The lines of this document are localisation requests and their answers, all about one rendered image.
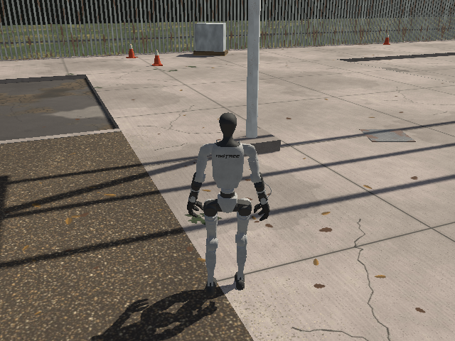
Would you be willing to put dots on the robot left hand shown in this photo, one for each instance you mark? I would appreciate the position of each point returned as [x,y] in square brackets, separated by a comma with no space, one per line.
[191,205]

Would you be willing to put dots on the robot left forearm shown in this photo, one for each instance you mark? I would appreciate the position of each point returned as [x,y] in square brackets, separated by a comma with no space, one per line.
[195,189]

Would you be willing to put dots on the right robot upper arm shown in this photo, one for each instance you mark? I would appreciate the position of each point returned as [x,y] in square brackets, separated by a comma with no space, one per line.
[250,151]

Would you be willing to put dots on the right robot shin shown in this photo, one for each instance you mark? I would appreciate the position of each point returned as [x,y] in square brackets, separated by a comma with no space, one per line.
[241,259]

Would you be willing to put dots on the left robot upper arm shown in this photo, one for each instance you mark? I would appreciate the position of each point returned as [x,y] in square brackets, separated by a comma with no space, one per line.
[205,150]

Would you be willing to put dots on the robot right hand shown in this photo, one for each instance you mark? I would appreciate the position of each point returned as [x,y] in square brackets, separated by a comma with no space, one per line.
[265,210]

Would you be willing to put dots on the humanoid robot head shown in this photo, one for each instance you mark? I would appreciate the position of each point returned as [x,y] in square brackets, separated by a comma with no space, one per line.
[228,123]

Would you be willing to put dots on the robot right forearm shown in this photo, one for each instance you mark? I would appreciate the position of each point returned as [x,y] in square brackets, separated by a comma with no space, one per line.
[261,192]

